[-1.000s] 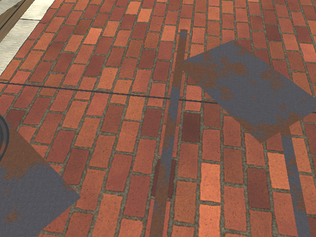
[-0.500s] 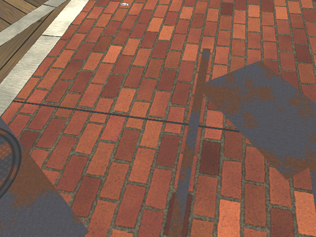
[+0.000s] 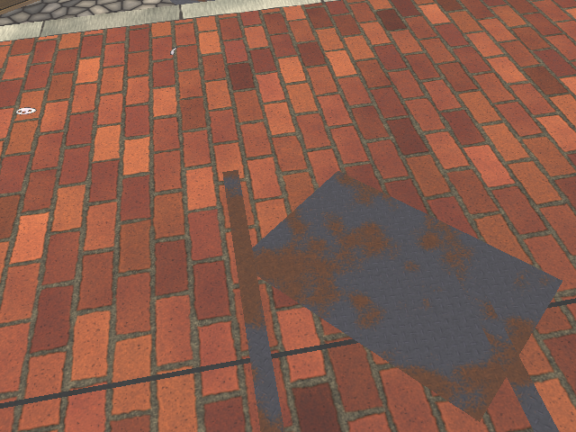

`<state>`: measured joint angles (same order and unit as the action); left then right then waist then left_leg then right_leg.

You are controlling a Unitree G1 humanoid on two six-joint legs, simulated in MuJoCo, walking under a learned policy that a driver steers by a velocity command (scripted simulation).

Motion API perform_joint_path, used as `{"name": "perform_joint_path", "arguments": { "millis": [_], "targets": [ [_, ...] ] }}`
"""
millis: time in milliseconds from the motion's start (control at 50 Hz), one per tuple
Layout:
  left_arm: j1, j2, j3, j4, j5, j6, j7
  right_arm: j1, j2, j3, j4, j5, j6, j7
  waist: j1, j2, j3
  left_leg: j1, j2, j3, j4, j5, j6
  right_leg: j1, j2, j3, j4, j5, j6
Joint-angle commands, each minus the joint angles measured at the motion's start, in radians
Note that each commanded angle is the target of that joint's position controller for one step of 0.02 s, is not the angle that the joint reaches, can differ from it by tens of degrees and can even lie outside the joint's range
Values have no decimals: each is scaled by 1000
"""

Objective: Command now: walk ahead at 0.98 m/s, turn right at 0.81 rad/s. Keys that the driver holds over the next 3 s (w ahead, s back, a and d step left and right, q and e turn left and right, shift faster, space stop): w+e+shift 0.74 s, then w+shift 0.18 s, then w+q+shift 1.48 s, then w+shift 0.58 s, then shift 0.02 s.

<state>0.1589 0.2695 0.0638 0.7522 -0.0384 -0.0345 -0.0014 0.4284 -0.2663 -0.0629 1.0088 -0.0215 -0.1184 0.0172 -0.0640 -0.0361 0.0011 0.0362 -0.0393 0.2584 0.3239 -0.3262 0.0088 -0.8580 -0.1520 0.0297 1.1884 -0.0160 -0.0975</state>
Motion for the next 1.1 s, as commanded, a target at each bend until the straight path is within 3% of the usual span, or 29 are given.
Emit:
{"name": "perform_joint_path", "arguments": {
  "millis": [20, 80, 120, 160, 180, 200, 220, 240, 260, 280, 320, 380, 440, 480, 540, 580, 620, 640, 660, 680, 700, 720, 740, 800, 920, 980, 1020, 1060, 1100],
  "targets": [
    [0, 2, -9, -61, 8, -6, -25, -161, -102, -2, -119, -3, -27, -23, 77, 10, 177, -203, 264, -42, -224, 300, 90, 35, -21, -3, -131, 154, -4],
    [-125, 8, -14, -123, 5, -27, -67, -111, -161, -10, -127, 4, -8, -38, 41, -13, 191, -30, 280, 23, -177, 535, 46, 28, 14, -106, -330, 166, -38],
    [-117, 45, 2, -143, -4, -33, -86, -109, -216, -20, -152, 1, 12, -53, 71, 47, 123, 29, 278, 60, -49, 1054, 29, 193, 104, -229, -375, 105, -57],
    [107, 125, 40, -116, -20, -15, -84, -157, -269, -35, -182, 6, 40, -62, 212, 159, -8, 36, 313, 53, 250, 1478, 54, 458, 181, -258, -329, -68, -89],
    [333, 214, 82, -61, -16, 0, -74, -218, -277, -41, -215, 20, 42, -52, 322, 174, -114, -83, 311, 15, 516, 1476, 77, 757, 204, -215, -353, -132, -128],
    [514, 264, 113, 0, -24, 12, -46, -275, -225, -32, -229, 38, 30, -33, 399, 69, -131, -289, 186, 10, 940, 969, 42, 1015, 191, -111, -496, -99, -173],
    [424, 283, 100, 8, 4, 14, -45, -227, 12, 29, -290, 20, -23, -11, 201, -362, -30, -716, -44, -116, 1372, -220, 6, 1126, 88, 275, -561, -92, -280],
    [364, 190, 56, -49, 49, -24, -53, -171, 25, 52, -378, 55, -80, 6, 117, -355, -260, -926, -61, -387, 1451, -229, 55, 1248, -83, 814, -820, -517, -424],
    [387, 113, 47, -53, 45, -45, -56, -325, -82, 31, -408, 71, -104, 11, 178, -150, -195, -956, -7, -422, 1359, -118, 105, 1175, -94, 867, -967, -636, -340],
    [349, 100, 40, -47, 39, -63, -66, -364, -84, 25, -423, 75, -102, 6, 121, 60, -76, -934, 28, -403, 1243, -44, 118, 1004, -80, 802, -988, -621, -282],
    [191, 108, 36, -89, 31, -82, -59, -278, -65, 24, -400, 34, -68, -1, 7, 162, -19, -777, 96, -436, 1087, 35, 67, 708, -8, 670, -953, -520, -265],
    [148, 90, 25, -110, 17, -77, -20, -306, -94, 8, -412, 15, -22, -18, -5, 143, 53, -666, 128, -387, 844, 82, -18, 500, 98, 443, -982, -312, -242],
    [189, 81, 23, -91, 7, -61, 17, -504, -21, 28, -490, -5, -19, -29, 79, 54, 92, -559, 77, -313, 495, 344, -64, 395, 188, 300, -946, -150, -193],
    [215, 101, 33, -79, 4, -50, 16, -569, -5, 26, -523, 18, -20, -26, 131, -12, 74, -466, 25, -281, 315, 413, -78, 388, 203, 297, -929, -185, -152],
    [243, 93, 40, -59, -13, -48, 18, -577, -77, -12, -545, 60, -31, -20, 148, -80, 39, -423, 12, -347, 179, 409, -85, 537, 163, 403, -852, -264, -129],
    [227, 95, 48, -57, -11, -40, 25, -534, -123, -36, -540, 73, -44, -17, 112, -109, 20, -412, 18, -357, 145, 326, -63, 671, 126, 450, -755, -123, -112],
    [145, 84, 38, -94, 24, -35, 9, -199, -190, -76, -476, 75, -51, -24, -77, -119, -190, -41, 72, -359, 209, 238, 2, 644, 166, 382, -387, 161, -49],
    [138, -19, -1, -133, 62, -39, -5, 50, -241, -78, -438, 60, -35, -35, -145, 36, -384, 329, 243, -566, 268, -23, 34, 422, 211, 295, -13, -144, -29],
    [322, -67, -23, -185, -37, -52, -6, 33, -292, -81, -420, 6, -43, -10, 9, 629, -475, 512, 489, -1278, -38, -497, 217, 58, 273, 223, 271, -533, 5],
    [286, 38, -15, -140, -62, -40, 10, -63, -167, -62, -459, 5, -34, -7, -27, 460, -312, 411, 462, -1265, -79, -701, 202, -58, 162, 188, 363, -419, 12],
    [155, 95, -6, -155, -27, -31, 7, -85, -102, -47, -451, 19, -18, -17, -59, 280, -177, 282, 417, -1043, -57, -521, 165, -75, 141, 134, 373, -354, 18],
    [77, 92, -4, -171, 4, -26, 4, -87, -110, -46, -424, 12, -8, -18, -49, 67, -97, 138, 374, -866, -46, -269, 143, -19, 103, 113, 331, -320, 20],
    [20, 83, 1, -196, 24, -27, -1, -110, -112, -45, -398, 6, -7, -17, -25, 21, -36, 24, 333, -741, -50, -98, 132, 21, 66, 114, 257, -288, 15],
    [35, 21, -12, -210, -12, -9, -15, -113, -41, -18, -322, 20, -18, 3, 39, 94, 27, -129, 274, -556, -97, 37, 134, 73, 21, 112, 184, -300, 2],
    [-99, 33, -26, -233, 10, -28, -31, -61, -115, -23, -245, 14, -21, 0, 51, 43, 134, -143, 269, -330, -189, 283, 156, -37, 64, 107, -103, -34, 21],
    [-271, 8, -42, -288, 25, -57, -55, 56, -122, -6, -184, 50, -10, -6, -1, 29, 166, -125, 265, -304, -254, 358, 157, 79, 59, -33, -351, 76, 15],
    [-325, 9, -41, -313, 15, -75, -71, 81, -156, -3, -168, 54, 3, -8, -8, 58, 177, -72, 280, -288, -245, 499, 157, 166, 95, -64, -467, 43, 14],
    [-270, 66, -13, -316, 12, -85, -70, 80, -206, -3, -159, 42, 14, -16, 55, 156, 96, 2, 299, -275, -115, 943, 145, 341, 167, -89, -532, -52, -1],
    [71, 167, 43, -247, 3, -72, -43, 47, -241, -2, -144, 30, 28, -24, 273, 249, -102, -110, 273, -247, 277, 1152, 105, 805, 194, -82, -584, -79, -36]
  ]
}}
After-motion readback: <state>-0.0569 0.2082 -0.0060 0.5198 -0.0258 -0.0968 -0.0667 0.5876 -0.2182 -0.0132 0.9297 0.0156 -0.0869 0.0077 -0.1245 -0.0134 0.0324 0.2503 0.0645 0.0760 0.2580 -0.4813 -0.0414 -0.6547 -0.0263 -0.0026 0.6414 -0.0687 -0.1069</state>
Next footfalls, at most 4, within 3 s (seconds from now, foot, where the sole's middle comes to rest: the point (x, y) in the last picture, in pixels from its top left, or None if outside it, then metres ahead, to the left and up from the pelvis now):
0.20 right None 0.37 -0.09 -0.77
0.62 left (316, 335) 0.80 -0.06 -0.77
1.12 right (501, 291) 0.90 -0.58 -0.77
1.58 left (479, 175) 1.36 -0.66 -0.77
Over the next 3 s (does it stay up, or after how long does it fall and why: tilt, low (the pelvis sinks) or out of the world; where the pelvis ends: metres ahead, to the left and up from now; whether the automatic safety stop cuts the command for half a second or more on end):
stays up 2.32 -0.55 -0.03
